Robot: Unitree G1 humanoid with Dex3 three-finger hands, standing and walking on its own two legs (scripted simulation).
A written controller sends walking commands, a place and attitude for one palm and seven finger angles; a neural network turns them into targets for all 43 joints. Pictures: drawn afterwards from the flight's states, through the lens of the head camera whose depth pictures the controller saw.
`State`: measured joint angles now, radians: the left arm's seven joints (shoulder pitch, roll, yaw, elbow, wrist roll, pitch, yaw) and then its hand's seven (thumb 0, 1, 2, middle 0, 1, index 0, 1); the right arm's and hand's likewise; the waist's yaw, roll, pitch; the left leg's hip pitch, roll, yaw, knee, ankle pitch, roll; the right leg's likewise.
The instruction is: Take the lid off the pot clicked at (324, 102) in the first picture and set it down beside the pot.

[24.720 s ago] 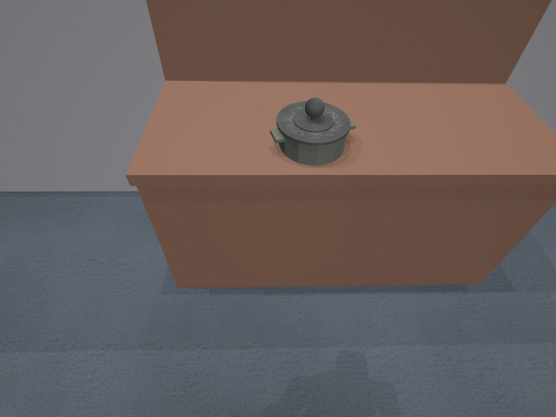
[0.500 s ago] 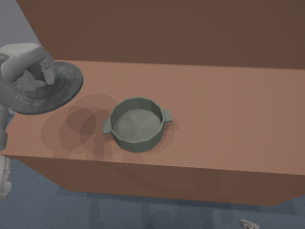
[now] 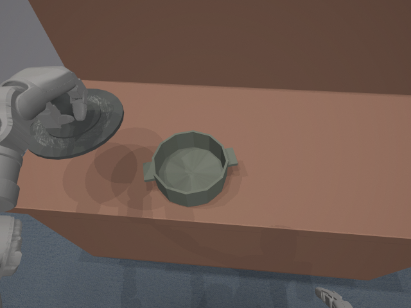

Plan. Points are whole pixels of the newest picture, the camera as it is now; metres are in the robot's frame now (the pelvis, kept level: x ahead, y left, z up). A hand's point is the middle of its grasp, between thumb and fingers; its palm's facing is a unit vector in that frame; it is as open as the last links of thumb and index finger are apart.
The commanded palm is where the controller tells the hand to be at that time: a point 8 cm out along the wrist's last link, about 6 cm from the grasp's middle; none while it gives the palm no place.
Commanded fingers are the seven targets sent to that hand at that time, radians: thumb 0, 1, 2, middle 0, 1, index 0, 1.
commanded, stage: lower the lid onto the table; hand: left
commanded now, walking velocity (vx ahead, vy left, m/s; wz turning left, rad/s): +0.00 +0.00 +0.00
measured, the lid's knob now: (65, 104) +0.46 +0.30 +0.13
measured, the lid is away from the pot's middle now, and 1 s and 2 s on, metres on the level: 0.24 0.25 0.24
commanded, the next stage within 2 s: none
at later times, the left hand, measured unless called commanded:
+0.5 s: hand (64, 124) +0.43 +0.29 +0.11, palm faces -0.37 -0.03 -0.93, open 4.5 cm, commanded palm +0.43 +0.29 +0.17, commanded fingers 0.00 0.63 1.02 -0.70 -0.97 -1.06 -1.14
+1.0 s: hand (67, 138) +0.42 +0.30 +0.08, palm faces -0.44 -0.05 -0.90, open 4.4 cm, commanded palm +0.44 +0.30 +0.13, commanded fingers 0.00 0.63 1.02 -0.70 -0.97 -1.06 -1.14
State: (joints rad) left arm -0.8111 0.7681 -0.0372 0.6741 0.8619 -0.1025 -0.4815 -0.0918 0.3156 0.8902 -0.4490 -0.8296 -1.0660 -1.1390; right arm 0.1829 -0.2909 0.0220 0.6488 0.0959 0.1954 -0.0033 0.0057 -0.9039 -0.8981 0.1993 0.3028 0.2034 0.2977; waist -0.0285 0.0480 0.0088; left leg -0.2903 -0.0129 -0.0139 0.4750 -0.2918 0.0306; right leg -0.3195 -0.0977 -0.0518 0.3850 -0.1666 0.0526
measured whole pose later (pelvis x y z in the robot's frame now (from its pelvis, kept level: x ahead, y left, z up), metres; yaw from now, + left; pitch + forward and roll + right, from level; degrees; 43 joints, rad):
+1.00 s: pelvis +0.00 +0.00 +0.00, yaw -1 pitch +9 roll -2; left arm -0.78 0.77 0.00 0.89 0.92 -0.23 -0.38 -0.09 0.32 0.89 -0.45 -0.83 -1.06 -1.14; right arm 0.24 -0.29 0.01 0.70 0.09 0.18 -0.04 0.00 -0.90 -0.90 0.20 0.30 0.20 0.30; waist -0.05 0.02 0.00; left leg -0.37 0.00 0.00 0.53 -0.32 0.04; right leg -0.39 -0.09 -0.03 0.42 -0.17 0.05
